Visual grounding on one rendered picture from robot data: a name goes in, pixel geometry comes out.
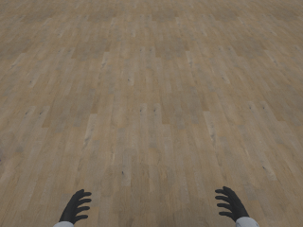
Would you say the robot left hand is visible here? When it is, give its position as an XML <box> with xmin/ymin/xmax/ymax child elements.
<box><xmin>59</xmin><ymin>189</ymin><xmax>92</xmax><ymax>224</ymax></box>

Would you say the right robot forearm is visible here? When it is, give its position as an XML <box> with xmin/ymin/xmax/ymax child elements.
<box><xmin>236</xmin><ymin>217</ymin><xmax>259</xmax><ymax>227</ymax></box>

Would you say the robot right hand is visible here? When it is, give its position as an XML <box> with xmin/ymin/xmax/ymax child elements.
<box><xmin>215</xmin><ymin>186</ymin><xmax>250</xmax><ymax>222</ymax></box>

